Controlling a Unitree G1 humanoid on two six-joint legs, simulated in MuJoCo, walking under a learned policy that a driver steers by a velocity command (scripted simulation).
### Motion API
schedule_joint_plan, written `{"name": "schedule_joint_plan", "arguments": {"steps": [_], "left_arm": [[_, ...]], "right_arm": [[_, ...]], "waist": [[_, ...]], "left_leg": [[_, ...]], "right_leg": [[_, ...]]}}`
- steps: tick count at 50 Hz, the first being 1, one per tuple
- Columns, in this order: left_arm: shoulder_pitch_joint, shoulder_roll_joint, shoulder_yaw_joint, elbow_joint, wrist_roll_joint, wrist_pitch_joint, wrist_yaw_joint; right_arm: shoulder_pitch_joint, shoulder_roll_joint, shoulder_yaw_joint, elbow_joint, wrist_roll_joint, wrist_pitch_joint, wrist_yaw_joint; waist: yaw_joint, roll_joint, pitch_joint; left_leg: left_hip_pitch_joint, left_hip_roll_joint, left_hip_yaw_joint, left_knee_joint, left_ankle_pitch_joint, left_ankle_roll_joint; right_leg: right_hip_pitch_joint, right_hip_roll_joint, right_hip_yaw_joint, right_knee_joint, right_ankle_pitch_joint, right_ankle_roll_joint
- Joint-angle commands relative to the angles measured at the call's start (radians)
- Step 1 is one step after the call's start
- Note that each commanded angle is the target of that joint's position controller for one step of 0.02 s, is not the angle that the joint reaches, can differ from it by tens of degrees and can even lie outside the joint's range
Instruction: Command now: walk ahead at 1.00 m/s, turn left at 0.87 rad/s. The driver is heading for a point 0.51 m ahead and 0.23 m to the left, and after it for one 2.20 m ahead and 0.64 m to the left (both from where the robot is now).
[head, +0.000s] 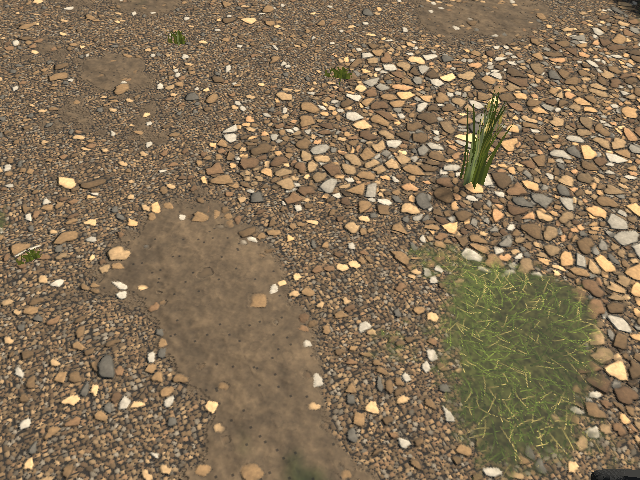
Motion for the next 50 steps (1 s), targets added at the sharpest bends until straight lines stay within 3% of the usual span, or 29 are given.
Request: {"name": "schedule_joint_plan", "arguments": {"steps": [1,3,6,7,8,9,10,11,12,14,15,17,20,22,23,24,25,26,28,32,37,40,43,45,46,47,48,49,50], "left_arm": [[-0.054,0.088,0.007,-0.075,-0.002,0.003,0.012],[-0.035,0.09,-0.001,-0.072,-0.002,0.028,0.013],[-0.061,0.157,0.001,-0.076,-0.042,0.037,-0.008],[-0.162,0.167,0.008,-0.075,-0.055,0.027,-0.027],[-0.293,0.054,-0.01,-0.1,-0.038,0.007,-0.038],[-0.167,-0.024,-0.043,-0.207,-0.013,-0.04,-0.04],[-0.162,-0.005,-0.066,-0.247,-0.006,-0.062,-0.044],[-0.248,0.03,-0.064,-0.302,-0.038,-0.079,-0.042],[-0.277,0.033,-0.063,-0.312,-0.068,-0.086,-0.036],[-0.342,0.114,-0.033,-0.275,-0.069,-0.039,-0.023],[-0.362,0.112,-0.029,-0.279,-0.032,-0.006,-0.013],[-0.354,0.062,-0.033,-0.292,0.031,0.003,-0.023],[-0.291,0.035,-0.02,-0.251,-0.039,0.017,-0.044],[-0.081,0.07,0.017,-0.196,-0.057,0.017,-0.032],[0.141,0.121,0.039,-0.145,-0.042,0.012,-0.035],[0.234,0.169,0.023,-0.111,-0.023,0.008,-0.05],[0.091,0.239,0.029,-0.162,0.021,-0.008,-0.062],[-0.075,0.127,0.018,-0.197,0.003,-0.004,-0.062],[-0.172,0.067,0.004,-0.17,-0.001,0.014,-0.058],[-0.175,-0.011,-0.016,-0.091,-0.008,0.003,-0.05],[-0.146,0.088,0.006,-0.053,0.013,0.004,-0.031],[-0.016,0.096,-0.003,0.008,-0.002,0.005,-0.04],[-0.001,0.186,0.005,0.039,-0.025,0.018,-0.043],[-0.04,0.222,0.003,0.066,-0.024,0.03,-0.037],[-0.095,0.204,-0.005,0.045,-0.02,0.026,-0.032],[0.06,-0.02,-0.058,-0.008,-0.021,0.01,-0.05],[-0.02,0.07,-0.042,-0.011,-0.065,-0.024,-0.049],[-0.154,0.102,-0.021,-0.056,-0.095,-0.027,-0.041],[-0.203,0.067,-0.029,-0.077,-0.083,-0.027,-0.037]], "right_arm": [[-0.043,-0.012,0.011,-0.057,0.006,0.0,0.028],[-0.072,0.009,0.015,-0.046,0.004,-0.017,0.029],[0.297,-0.104,-0.051,0.085,-0.004,-0.012,-0.009],[0.526,-0.158,-0.08,0.157,-0.006,-0.013,-0.027],[0.673,-0.188,-0.075,0.236,-0.015,-0.019,-0.036],[0.607,-0.255,-0.064,0.209,-0.047,-0.047,-0.035],[0.605,-0.174,-0.052,0.174,-0.027,-0.046,-0.037],[0.585,-0.153,-0.05,0.159,-0.004,-0.047,-0.046],[0.45,-0.198,-0.063,0.141,-0.001,-0.048,-0.062],[0.192,-0.072,-0.012,0.048,-0.031,-0.102,-0.091],[0.06,-0.066,-0.002,0.018,-0.025,-0.102,-0.105],[0.023,-0.092,-0.015,0.022,-0.005,-0.098,-0.15],[0.166,-0.09,-0.024,0.059,0.016,-0.091,-0.155],[0.179,-0.036,-0.011,0.047,0.011,-0.076,-0.141],[0.135,0.039,0.011,0.013,-0.004,-0.08,-0.126],[0.099,0.179,0.051,-0.036,-0.054,-0.093,-0.114],[0.328,0.169,0.048,-0.089,0.067,-0.107,-0.106],[0.274,0.09,0.04,-0.042,0.088,-0.083,-0.111],[0.115,0.088,0.034,-0.072,0.028,-0.044,-0.101],[0.037,0.06,0.019,-0.134,0.022,-0.006,-0.064],[-0.09,0.021,0.018,-0.186,0.017,0.0,-0.047],[-0.22,0.071,0.042,-0.214,0.019,-0.026,-0.028],[-0.224,0.013,0.017,-0.23,0.013,-0.046,-0.025],[0.124,-0.086,-0.036,-0.147,0.017,-0.041,-0.045],[0.383,-0.136,-0.061,-0.059,0.013,-0.03,-0.066],[0.361,-0.228,-0.056,-0.037,-0.025,-0.051,-0.074],[0.408,-0.143,-0.042,-0.037,-0.032,-0.068,-0.072],[0.364,-0.079,-0.021,-0.009,-0.034,-0.083,-0.066],[0.306,-0.053,-0.014,0.014,-0.025,-0.093,-0.062]], "waist": [[-0.046,-0.026,0.183],[-0.03,0.004,0.187],[-0.174,-0.068,0.005],[-0.315,-0.028,-0.025],[-0.398,0.266,0.096],[-0.194,0.441,-0.088],[-0.215,0.221,-0.354],[-0.21,0.054,-0.397],[-0.12,-0.096,-0.3],[-0.008,-0.264,-0.017],[0.049,-0.276,0.148],[0.055,-0.128,0.113],[0.02,-0.051,-0.006],[0.137,-0.042,-0.108],[0.244,-0.145,-0.227],[0.214,-0.398,-0.191],[0.0,-0.672,-0.232],[-0.007,-0.365,-0.06],[-0.016,-0.114,0.094],[-0.045,-0.116,0.076],[-0.037,-0.063,0.106],[0.013,-0.049,0.162],[-0.059,-0.164,0.119],[-0.283,-0.238,-0.065],[-0.405,-0.214,-0.182],[-0.194,0.151,-0.361],[-0.265,0.154,-0.501],[-0.261,0.089,-0.263],[-0.212,0.012,-0.123]], "left_leg": [[-0.005,0.02,0.032,-0.062,0.03,0.011],[0.109,-0.021,0.127,-0.153,0.007,0.007],[0.562,-0.102,0.218,-0.178,-0.063,0.055],[0.869,-0.056,0.145,-0.306,0.013,0.149],[1.041,-0.009,0.058,-0.364,0.104,0.235],[1.375,0.036,-0.184,-0.008,0.406,0.304],[1.46,0.083,-0.358,-0.048,0.084,0.42],[1.433,0.167,-0.604,-0.273,-0.398,0.496],[1.228,0.268,-0.869,-0.443,-0.904,0.449],[0.628,0.324,-0.93,-0.474,-0.865,0.369],[0.207,0.192,-0.724,-0.522,-0.821,0.305],[-0.166,-0.043,-0.378,-0.504,-0.769,0.21],[-0.031,-0.096,-0.296,-0.356,-0.867,0.166],[0.102,-0.14,-0.299,-0.057,-0.692,0.091],[0.052,-0.19,-0.228,0.307,-0.58,0.021],[-0.088,-0.225,-0.197,0.762,-1.152,0.008],[-0.303,-0.217,-0.234,0.92,-1.031,0.035],[-0.346,-0.116,-0.169,0.942,-0.866,0.016],[-0.241,-0.034,-0.099,0.863,-0.759,0.008],[-0.135,0.037,-0.106,0.651,-0.7,-0.005],[-0.186,0.024,-0.022,0.375,-0.505,-0.029],[-0.051,-0.022,0.037,0.114,-0.482,0.008],[0.176,-0.131,0.15,-0.032,-0.624,0.051],[0.616,-0.151,0.125,-0.141,-0.588,0.106],[1.032,-0.05,-0.007,-0.129,-0.558,0.107],[1.336,0.25,-0.522,-0.201,-0.905,0.171],[1.281,0.299,-0.786,-0.406,-1.123,0.17],[1.123,0.274,-0.66,-0.459,-1.078,0.145],[0.946,0.255,-0.524,-0.485,-0.961,0.135]], "right_leg": [[-0.126,-0.268,0.061,-0.07,0.498,-0.071],[-0.134,-0.254,-0.004,0.034,0.659,-0.044],[-0.121,-0.242,0.001,0.522,1.269,-0.048],[-0.338,-0.176,0.032,0.975,1.057,-0.027],[-0.709,0.022,0.036,1.563,0.021,-0.003],[-1.085,0.052,0.273,1.616,-0.115,0.003],[-1.119,0.019,0.393,1.516,-0.093,-0.008],[-1.198,0.025,0.404,1.394,-0.026,0.0],[-1.238,-0.043,0.447,1.2,0.096,-0.021],[-1.102,-0.15,0.59,0.893,0.283,0.008],[-0.882,-0.176,0.545,0.618,0.304,0.055],[-0.351,-0.142,0.441,0.224,0.593,0.075],[-0.115,-0.017,0.34,0.087,0.687,0.102],[0.062,0.029,0.334,0.041,0.493,0.07],[0.286,-0.051,0.451,0.03,0.358,0.032],[0.27,-0.169,0.737,-0.045,0.287,0.013],[0.274,-0.43,1.485,-0.462,-0.084,-0.164],[0.156,-0.409,1.434,-0.482,-0.389,-0.208],[-0.126,-0.311,0.993,-0.412,-0.04,-0.179],[-0.206,-0.233,0.534,-0.406,0.43,-0.116],[-0.09,-0.242,0.29,-0.489,0.588,-0.116],[-0.073,-0.248,0.231,-0.573,0.696,-0.14],[0.024,-0.28,0.186,-0.455,1.453,-0.178],[-0.037,-0.278,0.198,-0.087,1.728,-0.167],[-0.332,-0.219,0.231,0.239,1.443,-0.135],[-0.676,-0.034,0.336,0.65,0.237,-0.111],[-0.725,-0.013,0.498,0.768,0.22,-0.135],[-0.824,-0.035,0.474,0.801,0.287,-0.125],[-0.839,-0.079,0.454,0.761,0.359,-0.121]]}}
